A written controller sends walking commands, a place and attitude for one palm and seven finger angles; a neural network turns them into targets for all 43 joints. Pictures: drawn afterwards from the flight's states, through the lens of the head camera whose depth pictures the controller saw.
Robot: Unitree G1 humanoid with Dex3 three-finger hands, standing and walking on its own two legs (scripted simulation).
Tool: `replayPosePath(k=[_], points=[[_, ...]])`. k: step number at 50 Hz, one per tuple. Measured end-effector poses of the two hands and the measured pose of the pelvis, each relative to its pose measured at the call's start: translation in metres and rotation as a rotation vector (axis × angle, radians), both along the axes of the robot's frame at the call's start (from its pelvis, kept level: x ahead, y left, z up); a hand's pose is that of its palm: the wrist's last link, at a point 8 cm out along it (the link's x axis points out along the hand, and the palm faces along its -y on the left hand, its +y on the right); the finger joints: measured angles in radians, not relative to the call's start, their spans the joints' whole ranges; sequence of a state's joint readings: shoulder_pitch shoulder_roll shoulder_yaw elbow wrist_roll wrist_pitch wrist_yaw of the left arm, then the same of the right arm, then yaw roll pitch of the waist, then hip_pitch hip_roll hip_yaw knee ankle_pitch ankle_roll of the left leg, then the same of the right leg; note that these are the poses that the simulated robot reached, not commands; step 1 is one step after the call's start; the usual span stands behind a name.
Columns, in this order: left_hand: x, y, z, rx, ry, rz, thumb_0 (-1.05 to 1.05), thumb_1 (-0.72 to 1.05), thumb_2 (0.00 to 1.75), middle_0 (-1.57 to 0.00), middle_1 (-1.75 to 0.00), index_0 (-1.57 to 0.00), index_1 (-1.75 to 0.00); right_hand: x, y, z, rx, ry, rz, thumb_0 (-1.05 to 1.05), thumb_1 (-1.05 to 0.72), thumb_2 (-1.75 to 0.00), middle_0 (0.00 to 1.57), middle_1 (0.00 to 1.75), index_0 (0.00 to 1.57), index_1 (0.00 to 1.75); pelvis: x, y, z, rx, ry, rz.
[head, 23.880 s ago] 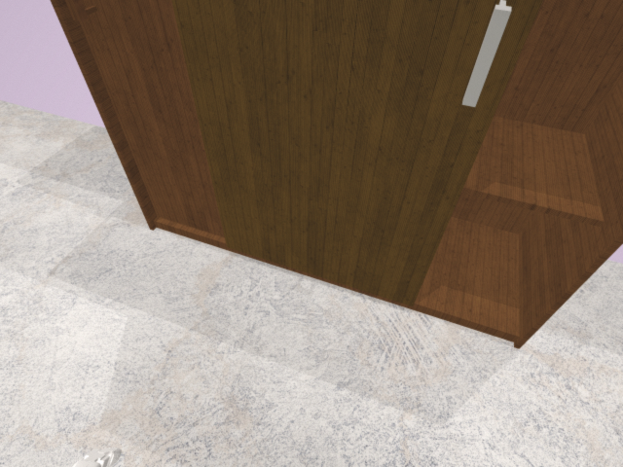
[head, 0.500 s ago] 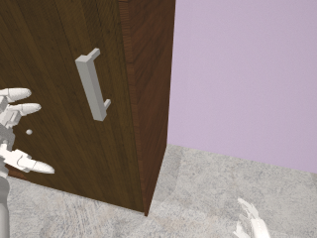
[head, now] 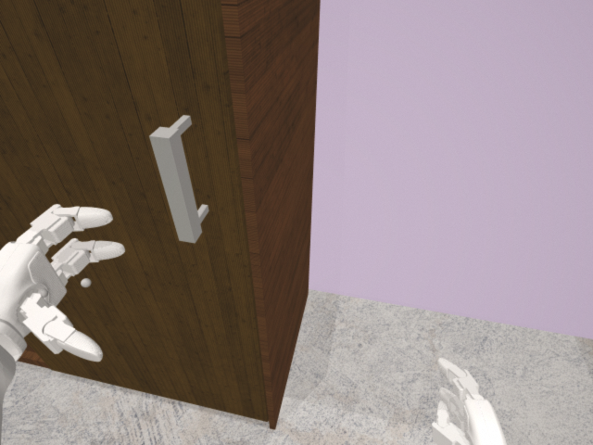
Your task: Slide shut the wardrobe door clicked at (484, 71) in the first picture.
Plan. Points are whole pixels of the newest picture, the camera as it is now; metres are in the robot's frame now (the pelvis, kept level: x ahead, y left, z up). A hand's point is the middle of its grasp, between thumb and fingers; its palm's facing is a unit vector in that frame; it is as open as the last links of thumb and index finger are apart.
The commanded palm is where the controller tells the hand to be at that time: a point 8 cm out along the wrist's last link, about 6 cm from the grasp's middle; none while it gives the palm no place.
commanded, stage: draw the hand back to the body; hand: left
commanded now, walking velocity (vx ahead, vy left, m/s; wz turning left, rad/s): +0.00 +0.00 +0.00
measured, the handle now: (186, 180) +0.38 +0.22 +0.20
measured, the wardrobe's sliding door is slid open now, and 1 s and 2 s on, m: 0.00 0.00 0.00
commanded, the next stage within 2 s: step back with the hand held close in 1.06 s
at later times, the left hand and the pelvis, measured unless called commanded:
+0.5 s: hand (88, 281) +0.21 +0.27 +0.18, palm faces +0.48 -0.79 -0.37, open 10.6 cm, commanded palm +0.16 +0.30 +0.19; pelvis +0.01 +0.00 +0.01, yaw -1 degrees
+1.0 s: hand (89, 284) +0.21 +0.27 +0.17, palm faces +0.48 -0.80 -0.36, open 7.5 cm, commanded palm +0.16 +0.30 +0.18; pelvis +0.01 +0.00 +0.01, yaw -1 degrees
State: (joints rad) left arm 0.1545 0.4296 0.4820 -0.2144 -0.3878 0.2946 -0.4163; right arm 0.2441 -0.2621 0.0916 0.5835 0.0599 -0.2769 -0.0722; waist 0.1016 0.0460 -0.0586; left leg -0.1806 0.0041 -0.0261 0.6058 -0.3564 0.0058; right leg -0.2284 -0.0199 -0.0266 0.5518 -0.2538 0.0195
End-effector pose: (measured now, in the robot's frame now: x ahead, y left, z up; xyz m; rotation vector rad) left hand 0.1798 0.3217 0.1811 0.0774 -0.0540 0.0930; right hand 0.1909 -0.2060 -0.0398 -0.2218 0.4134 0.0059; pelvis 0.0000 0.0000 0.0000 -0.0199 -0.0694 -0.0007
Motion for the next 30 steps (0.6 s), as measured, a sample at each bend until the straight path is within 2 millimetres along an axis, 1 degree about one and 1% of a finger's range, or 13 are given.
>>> replayPosePath(k=[2,4,6,9,14,19,24,30], points=[[-0.004,-0.001,0.005,0.114,-0.027,0.103,-0.02,-0.49,0.23,-0.25,-1.11,-0.25,-1.11,-0.001,-0.001,0.0,-0.02,0.004,0.013,0.01,-0.9,-0.9,0.2,0.3,0.2,0.3,-0.001,-0.002,0.0,-0.002,0.0,0.001],[-0.01,0.0,0.012,0.196,-0.093,0.226,-0.02,-0.44,0.25,-0.25,-1.09,-0.25,-1.09,-0.004,-0.003,-0.001,-0.029,0.018,0.015,0.01,-0.9,-0.9,0.2,0.3,0.2,0.3,-0.003,-0.003,0.001,-0.003,0.002,0.001],[-0.015,-0.001,0.014,0.241,-0.138,0.317,-0.01,-0.39,0.27,-0.25,-1.06,-0.25,-1.05,-0.009,-0.005,-0.005,-0.03,0.045,0.005,0.01,-0.9,-0.9,0.2,0.3,0.2,0.3,-0.005,-0.004,0.002,-0.002,0.004,-0.002],[-0.021,-0.004,0.013,0.28,-0.168,0.39,-0.01,-0.3,0.32,-0.24,-1.0,-0.24,-1.0,-0.017,-0.009,-0.013,-0.034,0.098,-0.016,0.01,-0.9,-0.9,0.2,0.3,0.2,0.3,-0.005,-0.005,0.003,0.001,0.006,-0.004],[-0.023,-0.01,0.008,0.32,-0.165,0.419,-0.01,-0.13,0.4,-0.23,-0.91,-0.24,-0.9,-0.029,-0.016,-0.027,-0.042,0.182,-0.053,0.01,-0.9,-0.9,0.2,0.3,0.2,0.3,-0.002,-0.005,0.005,0.005,0.002,-0.005],[-0.017,-0.012,0.007,0.351,-0.153,0.413,-0.01,0.04,0.48,-0.23,-0.8,-0.23,-0.8,-0.034,-0.021,-0.032,-0.039,0.217,-0.09,0.02,-0.9,-0.9,0.2,0.3,0.2,0.3,0.003,-0.005,0.007,0.008,-0.004,-0.013],[-0.014,-0.015,0.008,0.37,-0.15,0.392,0.0,0.22,0.57,-0.23,-0.7,-0.23,-0.7,-0.029,-0.024,-0.03,-0.032,0.206,-0.111,0.02,-0.9,-0.9,0.2,0.3,0.2,0.3,0.008,-0.004,0.008,0.01,-0.007,-0.023],[-0.013,-0.02,0.008,0.371,-0.151,0.368,0.0,0.44,0.67,-0.22,-0.57,-0.22,-0.57,-0.018,-0.024,-0.023,-0.033,0.178,-0.112,0.01,-0.9,-0.9,0.2,0.3,0.2,0.3,0.011,-0.003,0.009,0.01,-0.011,-0.027]])
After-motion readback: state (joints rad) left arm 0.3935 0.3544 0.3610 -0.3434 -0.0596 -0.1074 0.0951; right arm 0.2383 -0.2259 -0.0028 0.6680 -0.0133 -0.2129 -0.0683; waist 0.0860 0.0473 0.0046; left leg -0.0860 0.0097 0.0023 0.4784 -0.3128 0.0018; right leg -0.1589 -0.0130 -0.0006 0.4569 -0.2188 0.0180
